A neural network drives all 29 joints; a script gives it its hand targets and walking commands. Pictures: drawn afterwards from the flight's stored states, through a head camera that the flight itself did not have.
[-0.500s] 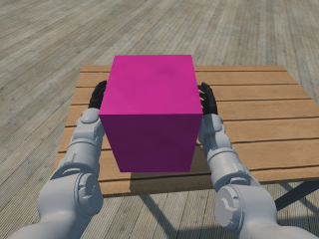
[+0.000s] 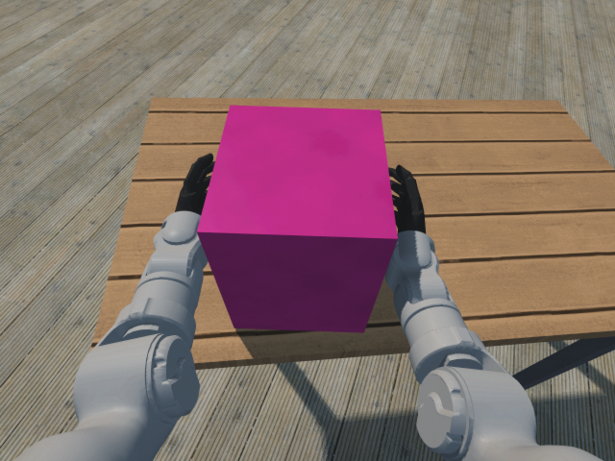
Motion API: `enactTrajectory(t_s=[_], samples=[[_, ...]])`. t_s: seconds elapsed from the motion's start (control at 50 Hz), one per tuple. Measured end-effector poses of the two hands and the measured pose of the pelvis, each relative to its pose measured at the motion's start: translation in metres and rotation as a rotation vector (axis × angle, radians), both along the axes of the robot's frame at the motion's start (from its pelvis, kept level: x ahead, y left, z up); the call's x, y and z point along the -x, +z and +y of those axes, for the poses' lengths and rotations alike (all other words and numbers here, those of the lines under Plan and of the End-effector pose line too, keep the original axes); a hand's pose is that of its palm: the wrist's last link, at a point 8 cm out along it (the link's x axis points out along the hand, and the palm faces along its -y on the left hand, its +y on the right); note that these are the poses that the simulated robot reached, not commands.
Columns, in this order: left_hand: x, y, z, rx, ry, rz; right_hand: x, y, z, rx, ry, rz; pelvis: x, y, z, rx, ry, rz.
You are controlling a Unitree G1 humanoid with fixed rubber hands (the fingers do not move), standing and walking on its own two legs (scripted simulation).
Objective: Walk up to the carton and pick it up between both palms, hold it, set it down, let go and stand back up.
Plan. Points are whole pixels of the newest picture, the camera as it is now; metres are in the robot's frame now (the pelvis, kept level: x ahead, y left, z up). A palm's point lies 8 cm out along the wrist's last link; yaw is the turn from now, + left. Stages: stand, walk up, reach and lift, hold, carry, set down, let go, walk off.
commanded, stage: set down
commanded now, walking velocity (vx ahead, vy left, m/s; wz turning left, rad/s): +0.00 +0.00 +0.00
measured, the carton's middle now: (301, 227) +0.43 +0.01 +0.04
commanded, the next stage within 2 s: none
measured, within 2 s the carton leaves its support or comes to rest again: rests again in 1.78 s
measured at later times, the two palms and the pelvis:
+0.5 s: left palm (193, 219) +0.42 +0.16 +0.06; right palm (408, 231) +0.40 -0.13 +0.07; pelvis +0.00 +0.00 +0.00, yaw +0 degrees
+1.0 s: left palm (193, 217) +0.43 +0.16 +0.06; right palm (407, 232) +0.40 -0.13 +0.06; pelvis +0.00 +0.00 +0.00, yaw +0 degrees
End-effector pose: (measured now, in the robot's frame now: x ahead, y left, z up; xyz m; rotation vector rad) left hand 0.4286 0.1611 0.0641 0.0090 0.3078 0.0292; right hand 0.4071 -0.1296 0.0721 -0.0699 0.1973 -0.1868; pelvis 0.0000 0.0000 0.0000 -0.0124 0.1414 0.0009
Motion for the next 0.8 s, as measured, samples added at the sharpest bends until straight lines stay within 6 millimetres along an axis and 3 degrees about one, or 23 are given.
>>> enactTrajectory(t_s=[0.26, 0.8], samples=[[0.0095, -0.0037, -0.0008, 0.021, 0.006, -0.004, 0.0098, -0.0020, -0.0007, 0.009, -0.001, -0.003, 0.0060, -0.0001, 0.0012, 0.002, 0.000, 0.001], [0.0040, -0.0077, 0.0011, 0.063, 0.012, -0.014, 0.0045, -0.0057, 0.0005, 0.024, 0.004, -0.004, 0.0000, -0.0002, 0.0002, 0.000, 0.000, 0.009]])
